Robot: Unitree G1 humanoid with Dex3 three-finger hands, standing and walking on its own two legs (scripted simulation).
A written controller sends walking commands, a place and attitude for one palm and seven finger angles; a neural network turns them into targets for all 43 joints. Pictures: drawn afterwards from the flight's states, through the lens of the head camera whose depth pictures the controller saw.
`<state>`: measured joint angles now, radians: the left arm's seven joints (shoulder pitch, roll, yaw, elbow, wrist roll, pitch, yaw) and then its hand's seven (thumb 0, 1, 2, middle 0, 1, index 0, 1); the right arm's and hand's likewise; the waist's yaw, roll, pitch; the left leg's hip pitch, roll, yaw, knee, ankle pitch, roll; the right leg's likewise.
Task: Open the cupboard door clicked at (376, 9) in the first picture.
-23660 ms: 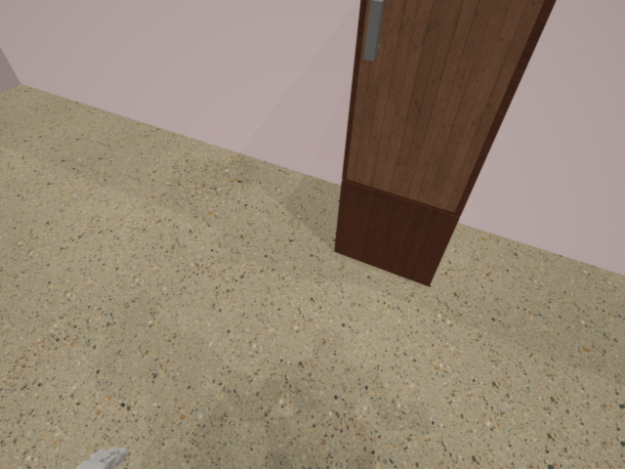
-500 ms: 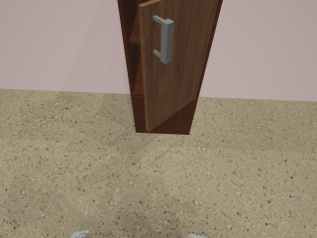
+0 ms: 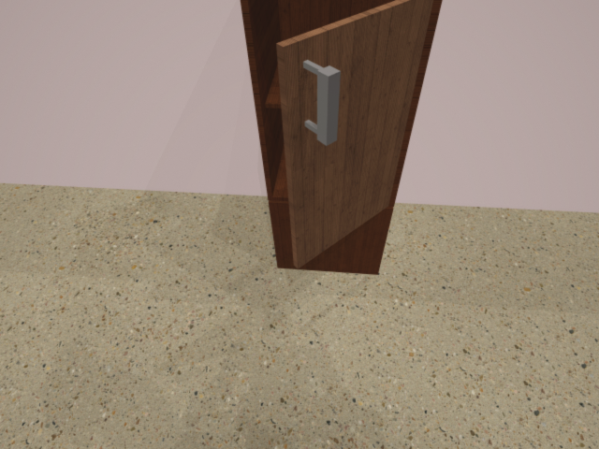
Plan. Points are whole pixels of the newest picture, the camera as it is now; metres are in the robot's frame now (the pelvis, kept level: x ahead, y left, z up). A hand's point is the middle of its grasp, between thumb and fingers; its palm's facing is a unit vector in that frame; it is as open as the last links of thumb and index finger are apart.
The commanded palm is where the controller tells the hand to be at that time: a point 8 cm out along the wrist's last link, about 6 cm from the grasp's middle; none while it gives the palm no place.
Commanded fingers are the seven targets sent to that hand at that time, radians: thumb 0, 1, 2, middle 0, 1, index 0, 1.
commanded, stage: let the arm hang, fingers relaxed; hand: left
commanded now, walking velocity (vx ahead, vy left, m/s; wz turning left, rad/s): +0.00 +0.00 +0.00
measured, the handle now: (318, 102) +0.62 +0.01 +0.15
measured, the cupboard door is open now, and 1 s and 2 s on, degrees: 45 45 45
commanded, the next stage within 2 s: look to check the result in 0.30 s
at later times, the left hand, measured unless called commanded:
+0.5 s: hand out of the picture +0.11 +0.22 -0.15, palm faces -0.01 -0.95 -0.31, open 7.3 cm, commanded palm none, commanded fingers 0.00 0.90 0.90 -0.20 -0.30 -0.20 -0.30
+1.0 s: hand out of the picture +0.12 +0.22 -0.15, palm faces -0.02 -0.95 -0.31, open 7.3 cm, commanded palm none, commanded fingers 0.00 0.90 0.90 -0.20 -0.30 -0.20 -0.30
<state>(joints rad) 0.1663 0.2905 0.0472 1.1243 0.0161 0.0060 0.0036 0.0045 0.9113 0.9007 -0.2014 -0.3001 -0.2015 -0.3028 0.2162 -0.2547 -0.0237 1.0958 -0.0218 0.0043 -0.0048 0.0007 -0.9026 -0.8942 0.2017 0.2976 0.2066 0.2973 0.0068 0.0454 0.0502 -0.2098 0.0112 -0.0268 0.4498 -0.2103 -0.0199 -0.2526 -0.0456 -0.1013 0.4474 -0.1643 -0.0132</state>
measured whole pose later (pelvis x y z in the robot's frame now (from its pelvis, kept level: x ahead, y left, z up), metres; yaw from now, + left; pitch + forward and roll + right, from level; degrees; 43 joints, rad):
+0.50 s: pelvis +0.03 -0.01 +0.01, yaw +0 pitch -1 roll +0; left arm 0.09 0.28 0.03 1.13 0.01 -0.01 0.00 0.00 0.91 0.90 -0.20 -0.30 -0.20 -0.30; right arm 0.12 -0.31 -0.01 1.12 -0.02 0.00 -0.01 0.00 -0.90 -0.89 0.20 0.30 0.21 0.30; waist -0.01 0.02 0.07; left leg -0.12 0.03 -0.02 0.34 -0.20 -0.04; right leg -0.18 -0.02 -0.10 0.36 -0.16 -0.02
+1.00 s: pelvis +0.04 -0.01 +0.01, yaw -1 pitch -1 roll +0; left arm 0.10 0.28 0.02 1.14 0.01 -0.02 0.00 0.00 0.91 0.90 -0.20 -0.30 -0.20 -0.30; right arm 0.12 -0.30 -0.01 1.14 -0.01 0.00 -0.01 0.00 -0.90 -0.89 0.20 0.30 0.21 0.30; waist 0.00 0.02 0.06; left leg -0.09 0.04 -0.01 0.31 -0.21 -0.04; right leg -0.15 -0.02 -0.09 0.33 -0.17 -0.02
